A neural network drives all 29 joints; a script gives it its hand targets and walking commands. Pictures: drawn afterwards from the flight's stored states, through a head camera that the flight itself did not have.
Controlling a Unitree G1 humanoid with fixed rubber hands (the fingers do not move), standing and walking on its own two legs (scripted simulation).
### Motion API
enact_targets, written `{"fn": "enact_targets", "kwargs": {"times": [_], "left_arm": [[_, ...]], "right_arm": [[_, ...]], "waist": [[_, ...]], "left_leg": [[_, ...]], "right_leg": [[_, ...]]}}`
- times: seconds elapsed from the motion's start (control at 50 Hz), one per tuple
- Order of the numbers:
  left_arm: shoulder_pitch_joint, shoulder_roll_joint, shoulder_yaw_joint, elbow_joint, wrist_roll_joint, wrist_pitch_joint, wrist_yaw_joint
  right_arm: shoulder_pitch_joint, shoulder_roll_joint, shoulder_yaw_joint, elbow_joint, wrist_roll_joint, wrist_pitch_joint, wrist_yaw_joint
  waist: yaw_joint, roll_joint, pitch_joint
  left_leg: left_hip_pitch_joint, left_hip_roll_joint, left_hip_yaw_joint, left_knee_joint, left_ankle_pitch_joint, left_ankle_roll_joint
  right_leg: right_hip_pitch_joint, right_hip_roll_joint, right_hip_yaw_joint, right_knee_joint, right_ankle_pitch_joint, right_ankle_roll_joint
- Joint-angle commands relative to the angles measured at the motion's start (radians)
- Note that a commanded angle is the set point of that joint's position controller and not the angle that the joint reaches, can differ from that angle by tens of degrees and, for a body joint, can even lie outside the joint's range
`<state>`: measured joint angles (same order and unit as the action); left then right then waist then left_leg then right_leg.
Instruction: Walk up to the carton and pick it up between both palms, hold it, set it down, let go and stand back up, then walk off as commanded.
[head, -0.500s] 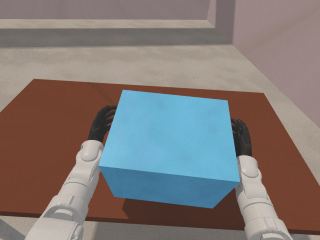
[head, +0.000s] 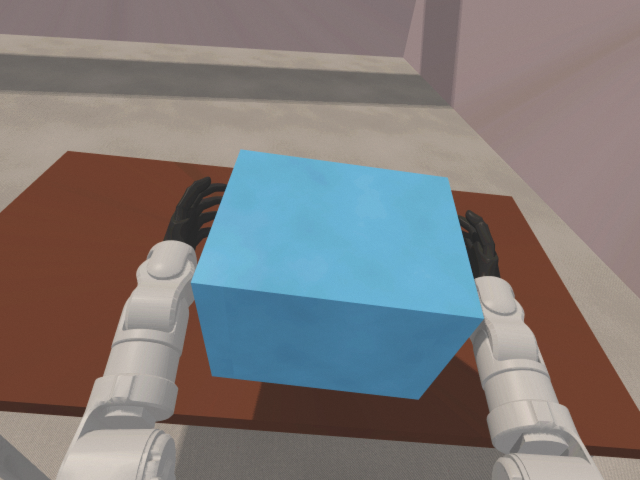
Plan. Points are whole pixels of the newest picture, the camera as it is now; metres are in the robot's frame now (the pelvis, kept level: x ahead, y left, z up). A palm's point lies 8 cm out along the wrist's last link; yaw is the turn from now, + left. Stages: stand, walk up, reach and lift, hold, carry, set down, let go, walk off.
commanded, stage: reach and lift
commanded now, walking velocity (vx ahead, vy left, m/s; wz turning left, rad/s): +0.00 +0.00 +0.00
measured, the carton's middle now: (330, 276) +0.37 -0.02 +0.10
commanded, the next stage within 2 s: hold in 1.38 s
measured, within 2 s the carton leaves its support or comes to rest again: neither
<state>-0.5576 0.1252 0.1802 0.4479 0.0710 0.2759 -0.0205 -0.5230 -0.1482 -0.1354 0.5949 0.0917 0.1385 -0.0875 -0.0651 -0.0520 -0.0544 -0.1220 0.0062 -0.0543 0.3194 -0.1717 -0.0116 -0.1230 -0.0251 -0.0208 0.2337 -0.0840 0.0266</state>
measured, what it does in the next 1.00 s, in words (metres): stands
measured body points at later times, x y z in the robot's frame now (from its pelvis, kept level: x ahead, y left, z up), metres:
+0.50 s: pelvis +0.01 -0.01 +0.00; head -0.03 +0.01 +0.45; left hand +0.38 +0.18 +0.17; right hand +0.39 -0.20 +0.17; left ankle +0.00 +0.12 -0.75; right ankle +0.03 -0.14 -0.75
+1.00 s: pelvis +0.00 +0.00 +0.00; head -0.04 +0.02 +0.45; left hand +0.38 +0.16 +0.20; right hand +0.37 -0.22 +0.19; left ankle +0.00 +0.12 -0.75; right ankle +0.03 -0.14 -0.75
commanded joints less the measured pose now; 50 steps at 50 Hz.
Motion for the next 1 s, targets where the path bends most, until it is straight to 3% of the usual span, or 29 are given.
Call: {"fn": "enact_targets", "kwargs": {"times": [0.0, 0.08, 0.14, 0.26, 0.34, 0.48, 0.6, 0.76, 0.92, 0.98], "left_arm": [[-0.520, -0.660, -0.431, -0.201, -0.032, 0.069, -0.102], [-0.576, -0.687, -0.496, -0.318, -0.073, 0.095, -0.079], [-0.557, -0.676, -0.491, -0.337, -0.074, 0.126, -0.071], [-0.469, -0.579, -0.332, -0.240, -0.011, 0.207, -0.125], [-0.496, -0.567, -0.344, -0.320, -0.035, 0.217, -0.153], [-0.547, -0.560, -0.400, -0.476, -0.073, 0.231, -0.166], [-0.501, -0.558, -0.394, -0.477, -0.043, 0.287, -0.176], [-0.572, -0.597, -0.413, -0.487, -0.049, 0.323, -0.137], [-0.586, -0.549, -0.314, -0.370, -0.008, 0.352, -0.133], [-0.615, -0.530, -0.289, -0.346, -0.008, 0.350, -0.140]], "right_arm": [[-0.712, 0.476, 0.342, -0.266, 0.057, -0.051, 0.163], [-0.796, 0.512, 0.393, -0.365, 0.108, -0.036, 0.170], [-0.794, 0.515, 0.408, -0.392, 0.128, -0.002, 0.167], [-0.743, 0.510, 0.407, -0.331, 0.136, 0.090, 0.143], [-0.743, 0.536, 0.438, -0.387, 0.162, 0.115, 0.121], [-0.698, 0.520, 0.443, -0.479, 0.176, 0.157, 0.098], [-0.683, 0.452, 0.409, -0.474, 0.166, 0.189, 0.108], [-0.782, 0.410, 0.375, -0.458, 0.181, 0.184, 0.168], [-0.871, 0.453, 0.387, -0.367, 0.191, 0.191, 0.190], [-0.899, 0.488, 0.397, -0.350, 0.195, 0.196, 0.180]], "waist": [[-0.015, 0.112, -0.343], [-0.010, 0.123, -0.428], [-0.006, 0.117, -0.411], [0.022, 0.020, -0.278], [0.009, 0.002, -0.338], [-0.042, 0.048, -0.374], [-0.051, 0.091, -0.309], [-0.020, 0.131, -0.339], [0.048, 0.049, -0.323], [0.057, 0.015, -0.336]], "left_leg": [[0.030, -0.036, 0.034, -0.054, 0.142, -0.053], [0.075, -0.043, 0.034, -0.013, 0.257, -0.065], [0.065, -0.053, 0.033, -0.009, 0.274, -0.058], [-0.061, -0.082, 0.058, -0.075, 0.129, 0.003], [-0.045, -0.090, 0.057, -0.069, 0.179, -0.003], [-0.003, -0.089, 0.047, -0.049, 0.264, -0.038], [0.056, -0.070, 0.040, -0.042, 0.305, -0.055], [0.100, -0.041, 0.030, -0.034, 0.301, -0.079], [-0.002, -0.057, 0.056, -0.074, 0.159, -0.018], [-0.036, -0.066, 0.061, -0.080, 0.126, 0.004]], "right_leg": [[0.151, 0.090, -0.053, 0.009, 0.003, -0.056], [0.159, 0.096, -0.049, 0.017, 0.070, -0.048], [0.178, 0.093, -0.038, 0.018, 0.099, -0.042], [0.306, 0.068, -0.005, 0.021, 0.148, -0.011], [0.362, 0.067, 0.001, 0.040, 0.283, 0.006], [0.361, 0.076, -0.005, 0.051, 0.349, 0.003], [0.283, 0.092, -0.024, 0.019, 0.210, -0.019], [0.177, 0.107, -0.042, 0.008, 0.065, -0.049], [0.237, 0.090, -0.021, 0.016, 0.062, -0.032], [0.273, 0.083, -0.012, 0.021, 0.088, -0.019]]}}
